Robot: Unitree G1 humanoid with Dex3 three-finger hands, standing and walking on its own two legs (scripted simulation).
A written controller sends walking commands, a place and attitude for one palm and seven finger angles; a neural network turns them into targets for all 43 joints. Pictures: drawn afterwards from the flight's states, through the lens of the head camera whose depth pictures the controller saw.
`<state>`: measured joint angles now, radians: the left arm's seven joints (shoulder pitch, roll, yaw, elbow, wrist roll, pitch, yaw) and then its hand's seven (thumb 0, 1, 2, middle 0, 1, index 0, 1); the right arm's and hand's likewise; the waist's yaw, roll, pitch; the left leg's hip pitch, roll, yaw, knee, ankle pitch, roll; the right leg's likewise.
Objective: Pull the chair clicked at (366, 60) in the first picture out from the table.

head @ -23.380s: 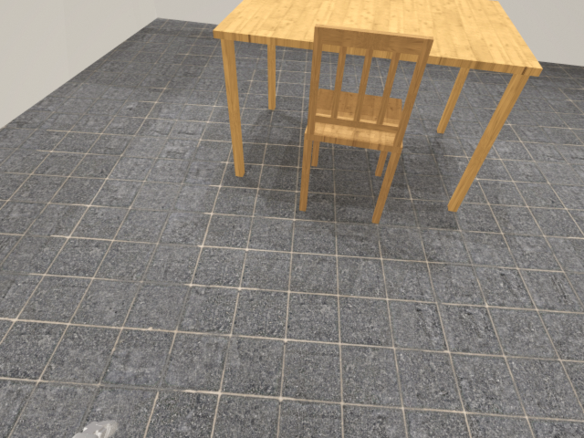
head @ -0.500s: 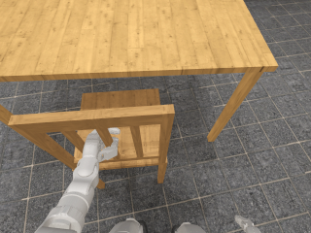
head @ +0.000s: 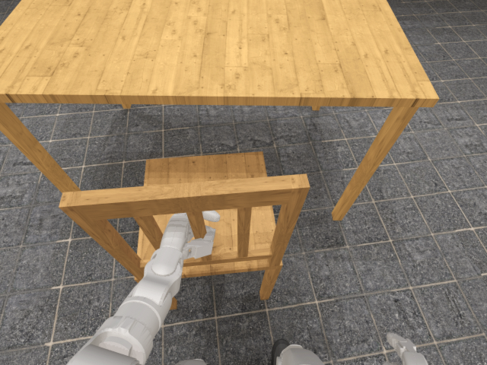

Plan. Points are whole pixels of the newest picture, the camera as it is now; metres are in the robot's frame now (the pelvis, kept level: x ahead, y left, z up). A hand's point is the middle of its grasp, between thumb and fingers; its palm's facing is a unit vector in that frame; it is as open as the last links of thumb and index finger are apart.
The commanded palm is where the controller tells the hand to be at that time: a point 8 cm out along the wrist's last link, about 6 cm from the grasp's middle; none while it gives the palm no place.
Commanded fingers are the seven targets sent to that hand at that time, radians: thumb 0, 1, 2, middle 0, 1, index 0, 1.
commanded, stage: step backward, pulling the chair out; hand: left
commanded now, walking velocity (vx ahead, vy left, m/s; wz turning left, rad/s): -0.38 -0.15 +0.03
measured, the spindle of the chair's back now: (201, 236) +0.35 +0.10 -0.10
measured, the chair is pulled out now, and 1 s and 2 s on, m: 0.19 0.34 0.63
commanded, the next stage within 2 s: stop walking, hand still on the chair in 1.60 s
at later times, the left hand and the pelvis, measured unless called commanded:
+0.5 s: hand (190, 277) +0.26 +0.10 -0.07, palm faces -0.07 -0.99 -0.15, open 5.4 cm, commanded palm +0.25 +0.15 -0.06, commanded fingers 0.00 0.90 0.90 -0.50 -1.45 -0.50 -1.45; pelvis -0.07 +0.00 -0.01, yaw +3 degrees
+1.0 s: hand (188, 328) +0.18 +0.10 -0.07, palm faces -0.08 -0.99 -0.15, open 5.4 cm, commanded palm +0.16 +0.15 -0.07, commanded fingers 0.00 0.90 0.90 -0.50 -1.45 -0.50 -1.45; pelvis -0.16 +0.00 +0.00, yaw +2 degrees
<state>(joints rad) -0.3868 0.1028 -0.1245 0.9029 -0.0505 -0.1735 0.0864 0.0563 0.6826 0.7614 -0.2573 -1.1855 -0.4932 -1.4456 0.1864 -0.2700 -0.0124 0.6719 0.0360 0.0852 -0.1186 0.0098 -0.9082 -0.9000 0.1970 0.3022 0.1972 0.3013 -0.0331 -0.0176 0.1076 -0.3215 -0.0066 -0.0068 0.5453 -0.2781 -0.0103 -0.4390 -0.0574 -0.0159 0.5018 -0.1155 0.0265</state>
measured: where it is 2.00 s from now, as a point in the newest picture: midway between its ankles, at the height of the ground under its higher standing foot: outside the picture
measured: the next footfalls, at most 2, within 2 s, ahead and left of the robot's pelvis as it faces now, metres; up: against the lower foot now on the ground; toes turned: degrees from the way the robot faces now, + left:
left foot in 0.44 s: -0.05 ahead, +0.12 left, +0.00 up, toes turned +4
right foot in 0.64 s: -0.05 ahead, -0.15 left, +0.00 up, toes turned -1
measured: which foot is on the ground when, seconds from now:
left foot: down 0.00-0.24, up 0.26-0.42, down 0.44-0.76, up 0.78-0.96, down 0.98-1.00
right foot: down 0.00-0.46, up 0.48-0.62, down 0.64-1.00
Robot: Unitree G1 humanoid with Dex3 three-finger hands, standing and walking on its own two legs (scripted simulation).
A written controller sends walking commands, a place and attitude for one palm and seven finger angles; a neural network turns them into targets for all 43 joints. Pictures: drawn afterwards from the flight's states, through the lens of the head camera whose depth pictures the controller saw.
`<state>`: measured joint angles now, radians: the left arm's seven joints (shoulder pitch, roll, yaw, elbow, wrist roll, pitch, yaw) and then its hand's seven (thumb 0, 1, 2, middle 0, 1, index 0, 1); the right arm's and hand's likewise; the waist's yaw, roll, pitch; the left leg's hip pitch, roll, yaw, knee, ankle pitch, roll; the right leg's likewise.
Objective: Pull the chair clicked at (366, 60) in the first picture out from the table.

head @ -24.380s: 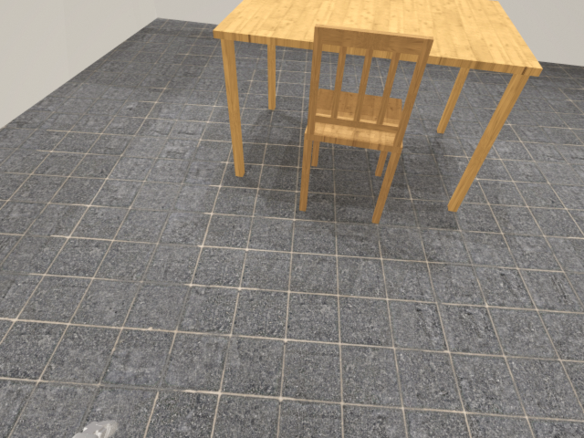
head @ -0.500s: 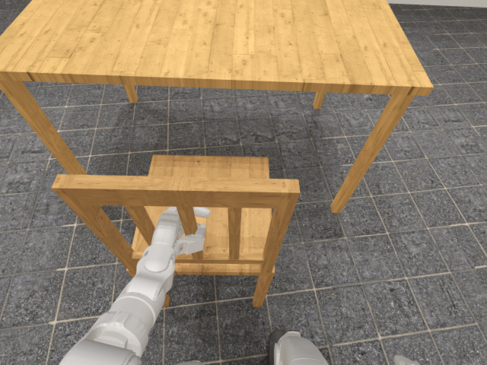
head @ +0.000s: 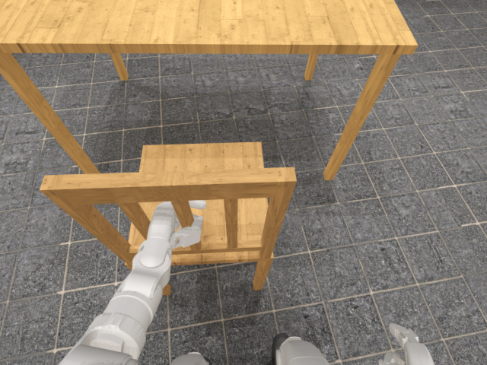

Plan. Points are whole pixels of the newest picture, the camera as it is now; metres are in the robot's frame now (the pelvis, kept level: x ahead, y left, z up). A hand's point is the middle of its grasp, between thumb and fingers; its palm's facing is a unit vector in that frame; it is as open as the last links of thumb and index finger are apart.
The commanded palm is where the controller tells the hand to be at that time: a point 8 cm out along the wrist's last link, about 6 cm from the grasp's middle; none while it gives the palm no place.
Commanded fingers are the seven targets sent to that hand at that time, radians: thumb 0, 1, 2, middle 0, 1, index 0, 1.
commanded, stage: step backward, pulling the chair out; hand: left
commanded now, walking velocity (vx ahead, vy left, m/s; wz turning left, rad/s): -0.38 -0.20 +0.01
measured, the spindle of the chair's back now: (188, 225) +0.37 +0.11 -0.10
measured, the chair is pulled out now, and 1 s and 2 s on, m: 0.34 0.63 0.65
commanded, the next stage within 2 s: stop walking, hand still on the chair in 0.60 s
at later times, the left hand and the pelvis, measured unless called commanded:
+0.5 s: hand (182, 308) +0.21 +0.10 -0.06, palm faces -0.09 -0.98 -0.15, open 5.5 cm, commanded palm +0.20 +0.16 -0.06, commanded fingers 0.00 0.90 0.90 -0.50 -1.45 -0.50 -1.45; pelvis -0.13 +0.01 +0.00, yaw -1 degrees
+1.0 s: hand out of the picture +0.06 +0.11 -0.06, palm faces -0.04 -0.99 -0.16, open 5.6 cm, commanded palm +0.05 +0.16 -0.05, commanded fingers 0.00 0.90 0.90 -0.50 -1.45 -0.50 -1.45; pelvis -0.24 +0.00 +0.00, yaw -3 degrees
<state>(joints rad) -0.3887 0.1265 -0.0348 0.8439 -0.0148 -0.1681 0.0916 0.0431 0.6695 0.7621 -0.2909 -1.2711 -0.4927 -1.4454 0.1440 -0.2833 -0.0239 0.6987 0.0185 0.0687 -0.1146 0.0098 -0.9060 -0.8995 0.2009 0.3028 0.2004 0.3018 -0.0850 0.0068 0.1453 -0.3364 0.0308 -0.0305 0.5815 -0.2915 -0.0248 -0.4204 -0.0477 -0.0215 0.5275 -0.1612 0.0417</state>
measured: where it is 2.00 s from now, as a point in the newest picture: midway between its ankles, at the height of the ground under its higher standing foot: outside the picture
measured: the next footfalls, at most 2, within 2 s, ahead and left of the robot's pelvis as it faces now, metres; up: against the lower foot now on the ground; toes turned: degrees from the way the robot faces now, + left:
right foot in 0.22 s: -0.03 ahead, -0.14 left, +0.00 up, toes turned -5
left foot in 0.52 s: -0.12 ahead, +0.13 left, +0.00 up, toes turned -3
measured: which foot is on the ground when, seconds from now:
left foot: down 0.00-0.28, up 0.30-0.50, down 0.52-1.00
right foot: down 0.00-0.04, up 0.06-0.20, down 0.22-0.52, up 0.54-0.76, down 0.78-1.00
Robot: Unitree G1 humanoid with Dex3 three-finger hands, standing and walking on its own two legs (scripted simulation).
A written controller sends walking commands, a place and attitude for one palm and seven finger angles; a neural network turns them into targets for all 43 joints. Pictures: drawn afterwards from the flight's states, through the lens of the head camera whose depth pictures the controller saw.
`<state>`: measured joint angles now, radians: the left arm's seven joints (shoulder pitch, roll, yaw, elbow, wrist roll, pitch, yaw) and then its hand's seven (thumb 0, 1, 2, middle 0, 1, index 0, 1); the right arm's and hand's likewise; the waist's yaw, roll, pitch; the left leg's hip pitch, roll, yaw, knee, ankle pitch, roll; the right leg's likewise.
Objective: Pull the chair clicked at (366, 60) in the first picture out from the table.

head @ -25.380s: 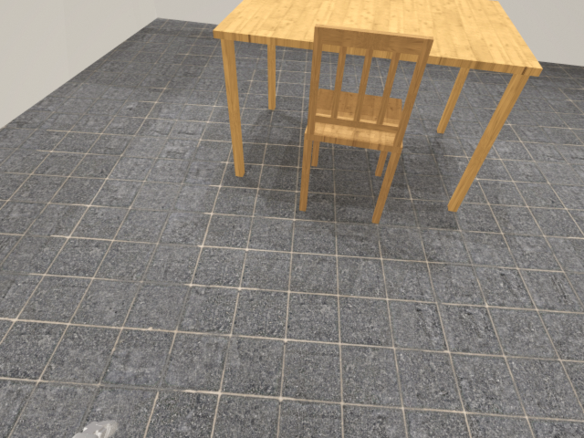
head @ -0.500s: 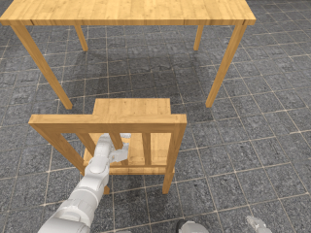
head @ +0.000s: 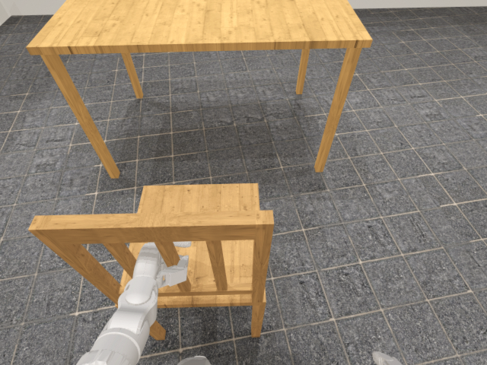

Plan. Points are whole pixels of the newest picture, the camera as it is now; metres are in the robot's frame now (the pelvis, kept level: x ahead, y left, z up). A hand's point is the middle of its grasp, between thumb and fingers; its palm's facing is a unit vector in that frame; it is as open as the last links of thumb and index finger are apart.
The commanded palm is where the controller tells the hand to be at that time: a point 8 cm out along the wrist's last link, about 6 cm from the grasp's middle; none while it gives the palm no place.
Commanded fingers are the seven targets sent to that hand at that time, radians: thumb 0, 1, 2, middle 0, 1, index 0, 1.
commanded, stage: stop walking, hand still on the chair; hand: left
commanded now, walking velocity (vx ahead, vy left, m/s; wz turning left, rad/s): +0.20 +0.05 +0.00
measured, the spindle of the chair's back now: (175, 266) +0.31 +0.15 -0.10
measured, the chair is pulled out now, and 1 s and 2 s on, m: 0.63 0.65 0.65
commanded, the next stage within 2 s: open the thumb and straighten the fingers in 0.86 s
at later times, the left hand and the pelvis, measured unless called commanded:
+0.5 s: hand (176, 280) +0.27 +0.14 -0.07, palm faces -0.02 -0.99 -0.15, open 5.6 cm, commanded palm +0.26 +0.19 -0.06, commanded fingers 0.00 0.90 0.90 -0.50 -1.45 -0.50 -1.45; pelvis +0.01 +0.01 +0.01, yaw -1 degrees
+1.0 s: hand (176, 279) +0.27 +0.14 -0.07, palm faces -0.01 -0.99 -0.14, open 5.6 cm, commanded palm +0.26 +0.19 -0.04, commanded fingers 0.00 0.54 0.73 -0.50 -1.45 -0.50 -1.45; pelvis +0.02 +0.00 +0.01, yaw -1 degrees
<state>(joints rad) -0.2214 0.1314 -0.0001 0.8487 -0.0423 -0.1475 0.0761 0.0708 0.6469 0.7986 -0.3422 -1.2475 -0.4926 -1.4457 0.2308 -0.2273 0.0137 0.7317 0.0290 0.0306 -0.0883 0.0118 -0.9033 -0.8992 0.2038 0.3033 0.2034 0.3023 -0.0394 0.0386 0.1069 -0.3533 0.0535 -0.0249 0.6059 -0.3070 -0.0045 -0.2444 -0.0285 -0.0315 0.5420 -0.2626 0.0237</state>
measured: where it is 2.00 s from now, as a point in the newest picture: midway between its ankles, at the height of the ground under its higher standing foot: outside the picture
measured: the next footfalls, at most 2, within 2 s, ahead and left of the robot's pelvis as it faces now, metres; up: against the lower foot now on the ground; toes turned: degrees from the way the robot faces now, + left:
none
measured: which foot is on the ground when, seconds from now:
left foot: down 0.00-1.00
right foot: down 0.00-1.00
